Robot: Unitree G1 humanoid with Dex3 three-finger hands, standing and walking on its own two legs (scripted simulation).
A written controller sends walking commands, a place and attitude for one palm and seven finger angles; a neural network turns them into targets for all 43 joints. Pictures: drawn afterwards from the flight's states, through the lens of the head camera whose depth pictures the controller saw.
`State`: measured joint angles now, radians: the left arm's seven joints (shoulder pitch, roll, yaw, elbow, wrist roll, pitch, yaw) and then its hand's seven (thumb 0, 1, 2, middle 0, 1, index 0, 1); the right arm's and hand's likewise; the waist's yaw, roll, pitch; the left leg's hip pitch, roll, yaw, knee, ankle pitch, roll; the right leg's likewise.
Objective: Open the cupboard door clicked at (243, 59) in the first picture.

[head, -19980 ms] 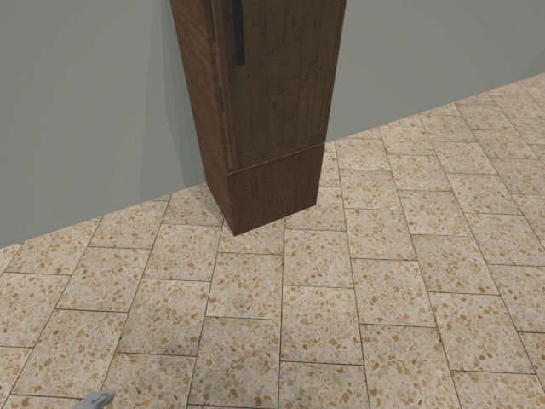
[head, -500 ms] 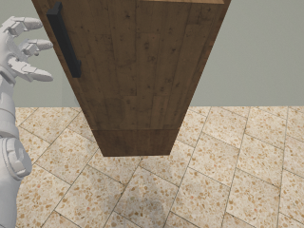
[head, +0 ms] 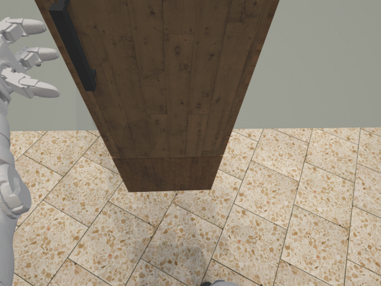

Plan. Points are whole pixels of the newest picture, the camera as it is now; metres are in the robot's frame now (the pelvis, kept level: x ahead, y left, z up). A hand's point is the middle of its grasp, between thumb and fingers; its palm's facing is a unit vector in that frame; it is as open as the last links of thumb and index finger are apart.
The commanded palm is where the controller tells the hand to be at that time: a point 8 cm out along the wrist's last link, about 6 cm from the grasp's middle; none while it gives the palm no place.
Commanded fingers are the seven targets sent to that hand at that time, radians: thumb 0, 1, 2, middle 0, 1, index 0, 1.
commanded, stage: move the hooked fingers beside the handle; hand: left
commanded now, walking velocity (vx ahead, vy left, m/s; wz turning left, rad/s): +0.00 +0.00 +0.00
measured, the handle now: (78, 48) +0.55 +0.19 +0.17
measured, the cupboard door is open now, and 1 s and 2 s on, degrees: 0 0 0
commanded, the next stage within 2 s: slide the fingers in behind the handle in 0.18 s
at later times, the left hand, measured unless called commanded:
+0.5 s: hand (42, 62) +0.51 +0.24 +0.17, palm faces -0.07 -1.00 +0.00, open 14.0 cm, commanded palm +0.49 +0.29 +0.16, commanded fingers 0.00 -0.50 0.30 -0.30 -1.20 -0.30 -1.20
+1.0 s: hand (50, 66) +0.50 +0.23 +0.17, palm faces +0.00 -1.00 +0.00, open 14.4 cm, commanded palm +0.48 +0.26 +0.16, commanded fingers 0.00 -0.50 0.30 -0.30 -1.20 -0.30 -1.20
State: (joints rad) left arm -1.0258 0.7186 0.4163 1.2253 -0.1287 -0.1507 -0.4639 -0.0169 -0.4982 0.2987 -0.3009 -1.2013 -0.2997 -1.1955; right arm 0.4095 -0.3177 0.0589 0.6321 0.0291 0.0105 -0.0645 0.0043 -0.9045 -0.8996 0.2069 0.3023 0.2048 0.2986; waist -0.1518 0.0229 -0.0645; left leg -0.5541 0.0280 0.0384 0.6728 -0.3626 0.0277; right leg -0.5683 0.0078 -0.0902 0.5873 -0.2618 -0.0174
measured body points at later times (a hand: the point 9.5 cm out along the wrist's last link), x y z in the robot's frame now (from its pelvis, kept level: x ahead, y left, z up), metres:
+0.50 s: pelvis +0.01 +0.00 +0.00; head +0.10 +0.02 +0.44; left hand +0.50 +0.30 +0.17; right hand +0.00 -0.27 -0.11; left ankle -0.03 +0.10 -0.72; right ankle +0.01 -0.11 -0.72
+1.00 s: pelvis +0.02 +0.00 +0.00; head +0.09 +0.01 +0.45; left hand +0.50 +0.28 +0.17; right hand +0.04 -0.26 -0.11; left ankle -0.03 +0.10 -0.72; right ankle +0.01 -0.11 -0.72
